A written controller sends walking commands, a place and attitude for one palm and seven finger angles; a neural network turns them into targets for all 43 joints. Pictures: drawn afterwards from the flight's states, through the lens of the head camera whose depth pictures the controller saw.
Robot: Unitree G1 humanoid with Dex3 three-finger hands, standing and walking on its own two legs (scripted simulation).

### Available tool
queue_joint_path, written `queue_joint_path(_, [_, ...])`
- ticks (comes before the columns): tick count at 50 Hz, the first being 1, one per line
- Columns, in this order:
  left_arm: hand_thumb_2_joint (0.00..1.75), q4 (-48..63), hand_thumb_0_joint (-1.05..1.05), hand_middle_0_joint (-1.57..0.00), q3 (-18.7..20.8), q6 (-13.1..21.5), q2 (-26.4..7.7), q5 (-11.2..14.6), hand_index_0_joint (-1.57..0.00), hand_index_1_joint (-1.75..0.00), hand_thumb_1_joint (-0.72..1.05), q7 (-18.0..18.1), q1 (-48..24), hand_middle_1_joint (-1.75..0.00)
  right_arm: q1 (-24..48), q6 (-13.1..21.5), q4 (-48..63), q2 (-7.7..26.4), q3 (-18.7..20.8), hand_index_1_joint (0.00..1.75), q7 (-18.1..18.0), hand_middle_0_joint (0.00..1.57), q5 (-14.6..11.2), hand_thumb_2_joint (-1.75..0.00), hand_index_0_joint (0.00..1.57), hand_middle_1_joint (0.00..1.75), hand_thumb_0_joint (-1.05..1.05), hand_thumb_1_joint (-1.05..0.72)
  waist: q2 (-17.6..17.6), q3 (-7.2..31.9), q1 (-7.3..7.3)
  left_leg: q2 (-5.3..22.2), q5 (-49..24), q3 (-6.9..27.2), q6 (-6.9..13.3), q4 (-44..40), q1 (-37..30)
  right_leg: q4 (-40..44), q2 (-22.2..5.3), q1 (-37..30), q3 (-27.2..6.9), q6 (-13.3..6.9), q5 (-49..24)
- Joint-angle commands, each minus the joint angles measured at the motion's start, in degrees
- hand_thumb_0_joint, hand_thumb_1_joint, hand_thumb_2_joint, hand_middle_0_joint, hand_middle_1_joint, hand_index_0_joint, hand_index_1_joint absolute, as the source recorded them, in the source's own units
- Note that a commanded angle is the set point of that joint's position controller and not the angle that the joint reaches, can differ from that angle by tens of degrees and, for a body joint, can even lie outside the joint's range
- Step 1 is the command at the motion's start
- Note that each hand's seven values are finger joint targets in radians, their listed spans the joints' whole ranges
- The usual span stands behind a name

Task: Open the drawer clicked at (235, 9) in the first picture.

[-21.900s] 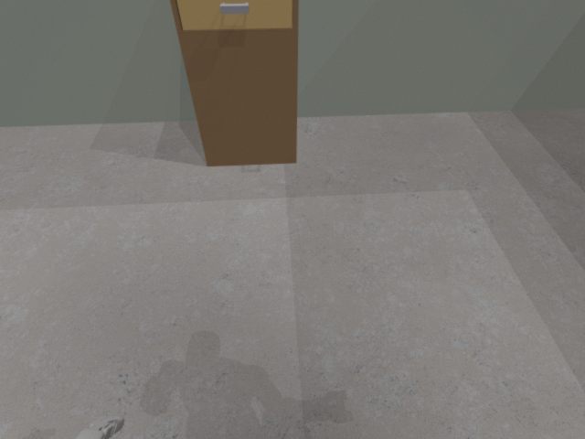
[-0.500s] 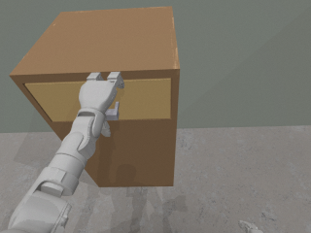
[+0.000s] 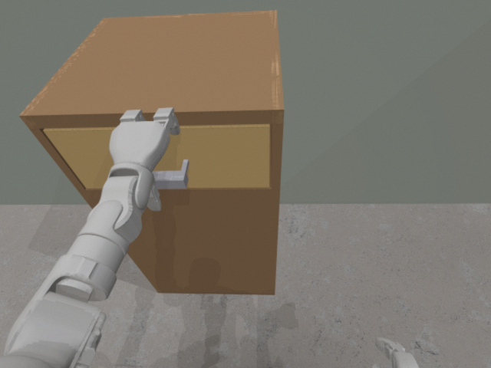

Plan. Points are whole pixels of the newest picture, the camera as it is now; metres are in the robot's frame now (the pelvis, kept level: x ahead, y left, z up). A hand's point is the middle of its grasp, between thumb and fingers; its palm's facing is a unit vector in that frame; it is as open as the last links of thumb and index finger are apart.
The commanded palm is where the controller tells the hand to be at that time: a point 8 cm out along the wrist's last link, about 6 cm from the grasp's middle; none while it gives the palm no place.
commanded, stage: move the hooked fingers above the handle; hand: left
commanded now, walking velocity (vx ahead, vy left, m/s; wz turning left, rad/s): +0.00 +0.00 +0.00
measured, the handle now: (162, 172) +0.48 +0.21 +0.03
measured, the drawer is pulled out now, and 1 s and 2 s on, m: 0.00 0.00 0.00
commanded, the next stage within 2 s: lower the fingers behind the handle in 1.06 s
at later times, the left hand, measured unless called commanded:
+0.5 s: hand (138, 169) +0.42 +0.22 +0.10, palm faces +0.07 -0.03 -1.00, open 13.8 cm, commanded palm +0.40 +0.20 +0.15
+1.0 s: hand (142, 168) +0.43 +0.22 +0.09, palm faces +0.10 -0.05 -0.99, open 13.8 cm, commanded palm +0.39 +0.21 +0.15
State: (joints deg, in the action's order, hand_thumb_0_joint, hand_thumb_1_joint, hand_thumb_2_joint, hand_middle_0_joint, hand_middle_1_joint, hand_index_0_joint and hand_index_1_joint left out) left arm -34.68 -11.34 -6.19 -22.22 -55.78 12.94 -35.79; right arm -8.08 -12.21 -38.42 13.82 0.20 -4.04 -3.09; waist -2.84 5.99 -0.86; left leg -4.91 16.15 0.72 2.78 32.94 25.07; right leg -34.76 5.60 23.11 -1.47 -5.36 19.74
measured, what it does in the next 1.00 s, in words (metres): stands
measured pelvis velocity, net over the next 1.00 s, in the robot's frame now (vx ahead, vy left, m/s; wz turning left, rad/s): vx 0.01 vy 0.03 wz -0.02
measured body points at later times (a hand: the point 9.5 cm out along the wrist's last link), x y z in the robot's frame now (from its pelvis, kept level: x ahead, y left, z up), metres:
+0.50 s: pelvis -0.01 +0.01 +0.00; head +0.03 -0.02 +0.45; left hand +0.41 +0.22 +0.15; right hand +0.12 -0.25 -0.14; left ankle +0.00 +0.09 -0.73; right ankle -0.03 -0.06 -0.73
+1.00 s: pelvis +0.01 +0.03 +0.00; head +0.04 +0.00 +0.45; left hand +0.42 +0.21 +0.15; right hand +0.13 -0.21 -0.14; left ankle +0.00 +0.09 -0.73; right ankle -0.03 -0.06 -0.73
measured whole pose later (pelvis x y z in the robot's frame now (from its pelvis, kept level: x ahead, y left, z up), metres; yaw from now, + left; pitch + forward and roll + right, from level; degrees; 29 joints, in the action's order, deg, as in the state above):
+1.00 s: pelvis +0.01 +0.03 +0.00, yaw -1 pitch +9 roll +0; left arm -33.8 -10.5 -10.0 -20.3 -56.5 12.7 -32.2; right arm -11.3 -14.0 -37.9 13.3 1.1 -1.9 -3.0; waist -4.1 7.2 -0.7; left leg -5.6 16.7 -0.6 4.9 32.8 25.3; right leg -33.8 4.9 23.0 -2.8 -3.4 19.8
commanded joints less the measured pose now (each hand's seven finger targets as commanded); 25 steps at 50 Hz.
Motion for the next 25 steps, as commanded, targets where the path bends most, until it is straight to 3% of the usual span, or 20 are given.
queue_joint_path(1, [0.30,-4.32,0.00,-0.30,5.26,-10.56,-14.07,-0.63,-0.30,-1.20,-0.50,-2.22,-20.12,-1.20,2.08,-0.35,7.06,8.00,1.14,0.30,-0.19,0.20,-0.31,-0.90,0.20,0.30,0.00,-0.90,9.87,16.36,0.81,1.01,-12.32,-1.59,-0.05,-2.50,-1.79,6.28,-5.70,-13.65,-4.51,4.69,-24.97])
queue_joint_path(3, [0.30,0.24,0.00,-0.30,1.83,-10.30,-10.37,1.57,-0.30,-1.20,-0.50,-7.82,-17.88,-1.20,1.29,-0.90,9.00,8.44,1.70,0.30,-0.13,0.20,-0.90,-0.90,0.20,0.30,0.00,-0.90,10.33,18.69,1.87,0.86,-15.79,-1.49,0.43,-2.17,-3.82,5.41,-6.34,-16.83,-4.03,5.42,-35.01])
queue_joint_path(4, [0.30,1.31,0.00,-0.30,2.54,-9.72,-10.93,2.16,-0.30,-1.20,-0.50,-9.61,-15.21,-1.20,1.46,-1.13,9.55,8.18,1.42,0.30,-0.14,0.20,-1.12,-0.90,0.20,0.30,0.00,-0.90,11.08,17.96,1.52,0.81,-16.35,-1.53,0.54,-1.99,-3.93,5.14,-6.55,-17.39,-4.12,5.81,-37.59])
queue_joint_path(5, [0.30,0.24,0.00,-0.30,4.00,-9.06,-12.62,2.37,-0.30,-1.20,-0.50,-10.91,-13.45,-1.20,1.88,-1.23,9.72,8.41,1.10,0.30,-0.27,0.20,-1.11,-0.90,0.20,0.30,0.00,-0.90,11.21,17.01,1.09,0.71,-16.13,-1.63,0.43,-2.13,-3.13,4.90,-6.68,-17.92,-4.36,5.79,-38.01])
queue_joint_path(8, [0.30,2.62,0.00,-0.30,-1.23,-5.38,-6.82,2.16,-0.30,-1.20,-0.50,-14.25,-14.56,-1.20,1.16,-0.73,10.10,8.04,0.83,0.30,-0.34,0.20,-0.80,-0.90,0.20,0.30,0.00,-0.90,10.99,10.14,2.60,0.76,-12.52,-1.46,0.71,-2.32,-2.50,6.54,-6.55,-12.33,-4.22,5.59,-32.36])
queue_joint_path(10, [0.30,9.38,0.00,-0.30,2.52,-0.27,-10.45,2.26,-0.30,-1.20,-0.50,-14.69,-17.38,-1.20,0.98,-0.55,10.83,8.04,1.51,0.30,-0.37,0.20,-0.01,-0.90,0.20,0.30,0.00,-0.90,8.14,11.72,1.80,0.64,-12.24,-0.85,0.95,-1.87,-3.11,6.40,-6.59,-12.69,-5.00,4.84,-30.13])
queue_joint_path(11, [0.30,13.89,0.00,-0.30,2.99,2.82,-10.70,2.36,-0.30,-1.20,-0.50,-14.24,-20.36,-1.20,0.77,-0.26,11.16,7.55,1.78,0.30,-0.47,0.20,0.32,-0.90,0.20,0.30,0.00,-0.90,5.55,14.85,1.54,0.34,-12.74,-0.48,1.24,-1.41,-4.35,5.92,-6.49,-13.47,-5.41,4.51,-30.19])
queue_joint_path(14, [0.30,25.32,0.00,-0.30,10.65,12.10,-17.81,1.67,-0.30,-1.20,-0.50,-8.85,-25.40,-1.20,-0.70,1.06,10.86,6.16,2.97,0.30,-0.87,0.20,1.23,-0.90,0.20,0.30,0.00,-0.90,-0.93,23.91,0.08,0.19,-15.90,0.53,1.32,-0.06,-8.19,3.79,-5.88,-14.98,-6.30,3.96,-31.55])
queue_joint_path(15, [0.30,25.98,0.00,-0.30,11.36,13.22,-18.78,1.23,-0.30,-1.20,-0.50,-6.28,-27.21,-1.20,-1.18,1.46,10.12,6.05,3.20,0.30,-0.87,0.20,1.46,-0.90,0.20,0.30,0.00,-0.90,-1.86,24.54,0.50,0.30,-16.19,0.75,1.16,0.35,-8.51,3.24,-5.54,-13.83,-5.73,3.65,-29.49])
queue_joint_path(16, [0.30,21.85,0.00,-0.30,10.36,12.67,-16.53,1.13,-0.30,-1.20,-0.50,-4.11,-26.09,-1.20,-1.64,1.96,9.04,5.62,3.45,0.30,-0.85,0.20,1.16,-0.90,0.20,0.30,0.00,-0.90,-1.48,22.37,1.23,0.49,-14.69,0.77,1.05,0.42,-8.35,3.69,-5.07,-10.69,-5.05,3.56,-25.38])
queue_joint_path(17, [0.30,17.92,0.00,-0.30,9.02,11.81,-13.95,1.08,-0.30,-1.20,-0.50,-2.39,-25.34,-1.20,-2.04,2.38,8.00,5.66,3.51,0.30,-0.61,0.20,0.82,-0.90,0.20,0.30,0.00,-0.90,0.41,17.34,2.18,0.88,-13.08,0.84,0.87,0.49,-7.54,4.27,-4.59,-5.97,-4.04,3.37,-21.24])
queue_joint_path(19, [0.30,11.38,0.00,-0.30,8.79,8.13,-13.44,0.57,-0.30,-1.20,-0.50,0.36,-25.16,-1.20,-2.16,2.67,6.52,6.57,3.55,0.30,0.02,0.20,0.37,-0.90,0.20,0.30,0.00,-0.90,1.71,13.64,2.53,1.36,-10.20,0.47,0.44,0.05,-6.31,4.90,-3.84,-1.15,-2.59,2.85,-13.21])
queue_joint_path(22, [0.30,3.56,0.00,-0.30,5.42,1.10,-11.05,0.38,-0.30,-1.20,-0.50,0.96,-25.00,-1.20,-2.21,2.44,6.09,7.68,3.36,0.30,0.67,0.20,-0.09,-0.90,0.20,0.30,0.00,-0.90,3.96,14.15,2.53,1.50,-9.38,0.01,0.31,-0.71,-5.83,5.49,-3.73,-1.33,-1.71,2.87,-10.83])
queue_joint_path(25, [0.30,0.12,0.00,-0.30,-1.40,-3.47,-4.41,0.65,-0.30,-1.20,-0.50,-2.33,-27.67,-1.20,-3.00,1.40,6.33,8.13,3.63,0.30,1.08,0.20,-0.33,-0.90,0.20,0.30,0.00,-0.90,5.28,17.45,4.28,1.44,-12.17,0.11,0.56,-0.29,-7.98,5.85,-3.83,-2.90,-1.66,3.09,-15.26])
